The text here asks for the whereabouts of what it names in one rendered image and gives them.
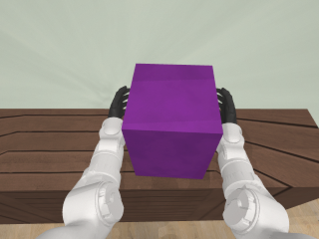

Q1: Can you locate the right robot upper arm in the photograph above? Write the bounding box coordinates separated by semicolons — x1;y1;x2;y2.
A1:
222;187;317;239

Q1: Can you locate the left robot forearm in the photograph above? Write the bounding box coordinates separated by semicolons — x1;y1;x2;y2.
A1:
62;117;126;224

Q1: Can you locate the left robot upper arm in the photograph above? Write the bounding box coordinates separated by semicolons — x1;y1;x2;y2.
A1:
35;180;124;239

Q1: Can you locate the carton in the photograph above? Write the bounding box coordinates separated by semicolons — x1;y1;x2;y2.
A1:
121;63;223;179

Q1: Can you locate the pedestal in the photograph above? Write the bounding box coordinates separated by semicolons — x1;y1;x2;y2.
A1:
0;109;319;225

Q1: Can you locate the right robot forearm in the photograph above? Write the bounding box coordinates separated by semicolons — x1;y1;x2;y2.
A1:
216;122;277;202

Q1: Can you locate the robot left hand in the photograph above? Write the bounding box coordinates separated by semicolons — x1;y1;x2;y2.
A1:
108;86;130;119

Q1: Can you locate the robot right hand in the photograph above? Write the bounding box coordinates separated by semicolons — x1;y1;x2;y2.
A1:
216;88;237;124

